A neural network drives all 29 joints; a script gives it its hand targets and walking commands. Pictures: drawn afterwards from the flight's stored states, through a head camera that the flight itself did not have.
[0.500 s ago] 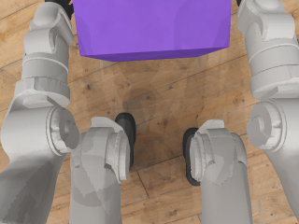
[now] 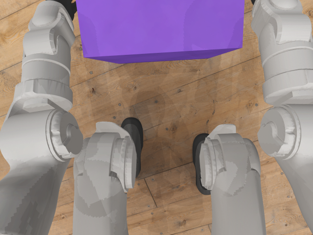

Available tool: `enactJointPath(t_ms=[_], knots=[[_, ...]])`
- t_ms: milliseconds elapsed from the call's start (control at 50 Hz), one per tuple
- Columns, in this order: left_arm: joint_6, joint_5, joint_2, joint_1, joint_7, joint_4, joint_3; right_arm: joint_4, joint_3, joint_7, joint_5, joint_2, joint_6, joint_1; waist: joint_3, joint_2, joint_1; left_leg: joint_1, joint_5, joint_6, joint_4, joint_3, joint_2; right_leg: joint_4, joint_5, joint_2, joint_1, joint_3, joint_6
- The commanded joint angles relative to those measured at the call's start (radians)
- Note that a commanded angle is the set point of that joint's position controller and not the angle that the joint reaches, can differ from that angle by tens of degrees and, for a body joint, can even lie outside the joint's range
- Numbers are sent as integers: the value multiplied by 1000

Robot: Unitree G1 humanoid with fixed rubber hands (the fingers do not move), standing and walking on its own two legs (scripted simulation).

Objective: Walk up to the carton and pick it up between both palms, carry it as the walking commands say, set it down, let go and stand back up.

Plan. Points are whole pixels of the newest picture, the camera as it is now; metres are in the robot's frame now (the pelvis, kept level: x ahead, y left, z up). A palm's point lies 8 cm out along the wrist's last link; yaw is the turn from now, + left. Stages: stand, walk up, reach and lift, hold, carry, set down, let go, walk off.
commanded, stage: set down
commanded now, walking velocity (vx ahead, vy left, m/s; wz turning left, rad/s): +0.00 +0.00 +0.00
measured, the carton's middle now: out of the picture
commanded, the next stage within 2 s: none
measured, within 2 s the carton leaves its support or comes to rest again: neither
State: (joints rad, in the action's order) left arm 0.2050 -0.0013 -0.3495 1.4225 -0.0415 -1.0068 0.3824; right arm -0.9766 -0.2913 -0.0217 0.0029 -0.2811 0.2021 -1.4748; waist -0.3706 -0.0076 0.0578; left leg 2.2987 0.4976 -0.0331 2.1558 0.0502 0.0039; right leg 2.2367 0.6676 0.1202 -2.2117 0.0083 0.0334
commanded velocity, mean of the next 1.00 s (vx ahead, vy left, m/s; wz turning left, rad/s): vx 0.00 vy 0.00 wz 0.00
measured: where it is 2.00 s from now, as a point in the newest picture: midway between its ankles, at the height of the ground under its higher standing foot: (168, 165)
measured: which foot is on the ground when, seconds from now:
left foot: down 0.00-1.00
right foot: down 0.00-1.00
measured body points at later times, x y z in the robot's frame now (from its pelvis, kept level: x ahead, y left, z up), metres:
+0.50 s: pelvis +0.00 +0.01 +0.01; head +0.39 +0.02 +0.22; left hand +0.53 +0.28 -0.19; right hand +0.58 -0.13 -0.20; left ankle +0.13 +0.13 -0.33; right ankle +0.09 -0.11 -0.33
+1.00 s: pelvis +0.00 +0.00 +0.06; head +0.38 +0.03 +0.27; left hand +0.54 +0.29 -0.11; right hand +0.60 -0.15 -0.10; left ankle +0.13 +0.13 -0.33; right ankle +0.09 -0.11 -0.33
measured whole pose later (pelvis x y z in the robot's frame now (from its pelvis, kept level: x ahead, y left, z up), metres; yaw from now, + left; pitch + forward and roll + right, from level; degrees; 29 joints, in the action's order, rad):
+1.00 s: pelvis +0.00 +0.00 +0.06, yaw +1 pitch +33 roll -2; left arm 0.24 -0.21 -0.51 1.40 0.04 -0.83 0.23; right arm -0.81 -0.10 -0.09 -0.20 -0.47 0.28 -1.48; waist -0.52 0.00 0.05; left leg 2.08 0.50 -0.03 2.01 0.06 -0.02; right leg 2.08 0.68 0.07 -1.98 -0.01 0.01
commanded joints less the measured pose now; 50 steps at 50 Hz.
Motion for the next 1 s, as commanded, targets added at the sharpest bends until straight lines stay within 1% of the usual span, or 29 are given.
enactJointPath(t_ms=[0,40,120,160,180,220,280,300,320,340,360,380,400,440,480,560,600,640,680,720,740,780,800,820,860,880,900,940,980], knots=[[-15,-26,495,399,-153,35,-206,39,254,158,-26,528,-9,-376,908,-71,43,-587,-172,36,-86,-92,-39,-229,-177,-18,319,-54,-21],[-36,-20,364,382,-111,33,-168,57,226,119,-24,384,-24,-368,943,-62,46,-621,-190,26,-87,-93,-33,-227,-189,-23,343,-59,-11],[-98,-43,-4,355,13,-1,-107,58,193,3,-56,25,-60,-366,1039,-60,54,-687,-226,8,-98,-104,-17,-242,-220,-41,430,-51,17],[-128,-79,-145,323,70,-7,-108,58,205,-50,-96,-103,-83,-363,1145,-62,76,-744,-294,5,-88,-109,-12,-232,-279,-49,481,-49,27],[-143,-108,-174,330,92,5,-114,48,225,-67,-124,-122,-92,-366,1210,-67,86,-768,-336,5,-81,-107,-8,-221,-314,-51,509,-47,28],[-164,-145,-201,306,117,16,-133,54,233,-87,-162,-153,-108,-346,1320,-60,85,-831,-417,9,-69,-101,-7,-204,-382,-50,527,-46,25],[-172,-187,-253,340,137,90,-162,82,232,-103,-196,-230,-115,-368,1494,-18,70,-962,-493,12,-57,-82,-8,-190,-421,-50,549,-53,18],[-176,-209,-249,364,146,159,-178,149,239,-109,-218,-241,-120,-387,1572,-6,70,-1036,-572,13,-45,-76,-8,-181,-463,-47,555,-53,17],[-176,-222,-257,338,148,178,-182,176,251,-111,-241,-249,-125,-369,1601,5,77,-1084,-644,19,-38,-64,-5,-175,-484,-47,537,-56,14],[-173,-233,-265,328,143,169,-184,178,241,-112,-241,-266,-126,-368,1582,-1,65,-1078,-653,22,-35,-60,-4,-182,-475,-48,502,-58,11],[-168,-238,-273,317,138,151,-186,182,221,-113,-226,-291,-125,-367,1562,-1,40,-1071,-636,25,-36,-55,-5,-192,-468,-48,484,-62,9],[-162,-240,-273,313,133,141,-188,175,215,-111,-218,-291,-121,-363,1528,-9,35,-1038,-608,27,-40,-58,-6,-201,-458,-54,489,-54,6],[-155,-246,-270,302,126,103,-189,154,213,-109,-207,-291,-116,-348,1474,-33,15,-996,-562,27,-47,-60,-6,-209,-440,-59,488,-54,5],[-147,-247,-271,307,114,75,-191,127,193,-103,-188,-307,-111,-352,1416,-43,1,-945,-512,24,-52,-57,-3,-208,-412,-70,495,-53,6],[-146,-251,-270,317,104,55,-197,129,204,-96,-192,-299,-110,-354,1379,-51,5,-922,-476,25,-59,-53,1,-207,-380,-75,484,-51,4],[-148,-236,-289,332,94,44,-193,94,213,-74,-211,-297,-101,-349,1321,-20,20,-927,-448,24,-64,-40,8,-204,-327,-84,415,-54,-5],[-147,-230,-314,342,94,47,-174,94,228,-67,-226,-303,-97,-365,1327,-24,39,-914,-421,24,-74,-44,7,-204,-312,-87,438,-56,-7],[-144,-220,-336,347,98,70,-151,120,238,-64,-238,-312,-91,-387,1358,-28,64,-923,-425,26,-79,-52,5,-209,-319,-85,466,-57,-7],[-134,-219,-357,348,99,102,-144,152,245,-64,-252,-316,-79,-392,1413,-29,71,-947,-418,26,-88,-63,2,-216,-321,-79,519,-60,-6],[-122,-220,-386,353,102,174,-127,222,243,-72,-253,-330,-62,-408,1547,-43,65,-1010,-445,27,-94,-73,-3,-231,-357,-72,600,-66,-5],[-114,-216,-395,356,103,213,-122,253,242,-76,-254,-339,-52,-416,1601,-32,74,-1040,-452,27,-103,-81,-7,-241,-367,-69,628,-70,-5],[-90,-219,-402,351,105,253,-124,283,230,-84,-254,-352,-29,-404,1651,-10,64,-1087,-446,25,-121,-90,-12,-263,-355,-63,647,-77,-10],[-76,-216,-402,344,104,277,-118,307,212,-85,-247,-360,-19,-392,1675,-1,45,-1111,-447,24,-130,-91,-16,-273,-357,-59,655,-81,-13],[-63,-203,-403,325,104,302,-107,328,199,-87,-238,-373,-7,-375,1705,13,47,-1132,-452,19,-137,-101,-19,-289,-364,-58,670,-77,-16],[-37,-199,-384,301,98,311,-111,312,182,-84,-223,-365,17,-337,1668,31,32,-1135,-438,20,-173,-102,-26,-326,-339,-53,637,-83,-21],[-26,-202,-381,304,94,336,-114,341,160,-83,-207,-378,24,-335,1688,29,10,-1140,-439,19,-188,-100,-30,-337,-350,-49,654,-86,-21],[-13,-199,-372,297,91,332,-111,322,159,-81,-203,-370,35,-317,1686,34,15,-1137,-435,17,-205,-104,-31,-352,-349,-50,656,-82,-24],[3,-203,-343,254,81,353,-124,338,139,-75,-187,-362,46,-267,1712,37,-12,-1161,-459,16,-235,-104,-38,-381,-376,-45,678,-81,-25],[14,-205,-342,252,69,351,-120,334,118,-68,-173,-362,54,-254,1720,38,-24,-1167,-467,19,-265,-101,-41,-412,-378,-43,672,-77,-26]])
